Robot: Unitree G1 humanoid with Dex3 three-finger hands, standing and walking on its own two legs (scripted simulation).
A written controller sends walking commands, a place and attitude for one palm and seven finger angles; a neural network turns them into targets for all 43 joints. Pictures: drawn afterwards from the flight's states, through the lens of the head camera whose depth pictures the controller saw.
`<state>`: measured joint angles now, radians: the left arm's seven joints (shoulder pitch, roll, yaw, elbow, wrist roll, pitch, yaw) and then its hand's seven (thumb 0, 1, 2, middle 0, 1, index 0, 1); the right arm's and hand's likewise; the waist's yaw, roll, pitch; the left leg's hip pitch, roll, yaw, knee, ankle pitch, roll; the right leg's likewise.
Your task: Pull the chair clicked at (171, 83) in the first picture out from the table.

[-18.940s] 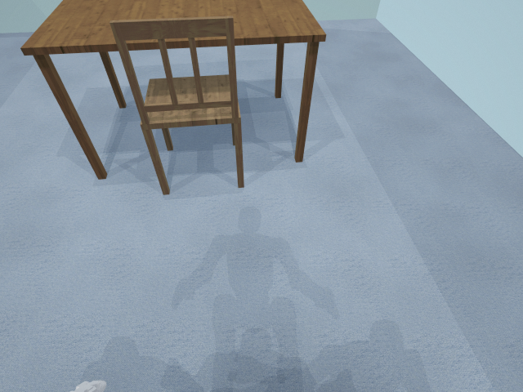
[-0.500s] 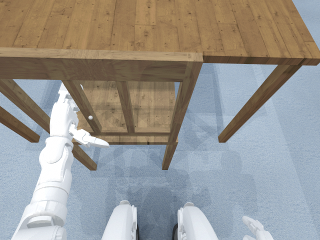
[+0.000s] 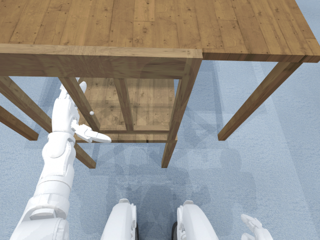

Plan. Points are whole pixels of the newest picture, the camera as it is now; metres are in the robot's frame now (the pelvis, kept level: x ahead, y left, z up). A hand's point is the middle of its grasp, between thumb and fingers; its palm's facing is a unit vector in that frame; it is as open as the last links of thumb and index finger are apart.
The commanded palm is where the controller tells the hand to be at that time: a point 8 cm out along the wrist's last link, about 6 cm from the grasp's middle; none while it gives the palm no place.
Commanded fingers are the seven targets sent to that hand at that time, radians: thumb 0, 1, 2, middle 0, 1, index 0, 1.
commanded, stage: hook a spindle and tug to test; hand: left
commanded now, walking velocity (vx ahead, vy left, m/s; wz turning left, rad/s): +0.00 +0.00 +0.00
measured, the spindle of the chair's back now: (84, 106) +0.44 +0.19 +0.01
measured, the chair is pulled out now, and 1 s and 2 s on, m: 0.00 0.01 0.06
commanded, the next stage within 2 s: step backward, pulling the chair out in 1.32 s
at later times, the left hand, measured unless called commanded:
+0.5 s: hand (91, 112) +0.42 +0.17 +0.02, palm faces +0.02 -1.00 -0.04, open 9.3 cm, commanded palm +0.39 +0.21 +0.02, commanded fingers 0.00 0.62 0.78 -0.50 -1.45 -0.50 -1.45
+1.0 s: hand (91, 115) +0.41 +0.17 +0.02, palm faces +0.02 -1.00 -0.02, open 5.2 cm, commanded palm +0.37 +0.22 +0.02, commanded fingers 0.00 0.90 0.90 -0.50 -1.45 -0.50 -1.45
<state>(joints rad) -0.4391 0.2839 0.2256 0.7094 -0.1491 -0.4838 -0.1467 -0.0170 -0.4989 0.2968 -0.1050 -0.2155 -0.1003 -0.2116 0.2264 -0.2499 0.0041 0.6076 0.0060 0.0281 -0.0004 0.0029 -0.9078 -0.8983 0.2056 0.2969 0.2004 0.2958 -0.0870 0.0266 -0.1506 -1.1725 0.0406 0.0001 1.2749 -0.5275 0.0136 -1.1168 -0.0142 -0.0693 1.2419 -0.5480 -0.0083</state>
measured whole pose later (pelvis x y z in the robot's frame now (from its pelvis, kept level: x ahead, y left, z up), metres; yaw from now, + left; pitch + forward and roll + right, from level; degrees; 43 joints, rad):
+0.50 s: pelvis +0.00 +0.00 +0.00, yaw +0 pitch +25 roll -2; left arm -0.43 0.28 0.22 0.70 -0.16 -0.48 -0.14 -0.01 0.10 0.55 -0.47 -1.34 -0.44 -1.34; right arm 0.23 -0.25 0.00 0.61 0.01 0.03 0.00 0.00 -0.91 -0.90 0.21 0.30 0.20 0.30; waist -0.08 0.03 -0.15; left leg -1.17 0.04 0.00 1.27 -0.53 0.01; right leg -1.11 -0.02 -0.07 1.24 -0.55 -0.01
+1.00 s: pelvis +0.02 +0.01 +0.01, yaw -1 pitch +24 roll -2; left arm -0.29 0.25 0.20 0.56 -0.18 -0.45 -0.10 0.02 0.76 0.79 -0.43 -1.45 -0.42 -1.45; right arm 0.23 -0.24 -0.01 0.58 0.01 0.03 0.02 0.00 -0.91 -0.90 0.21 0.30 0.20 0.30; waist -0.09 0.03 -0.16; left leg -1.12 0.05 0.02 1.24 -0.55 0.02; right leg -1.07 -0.01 -0.05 1.20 -0.55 0.00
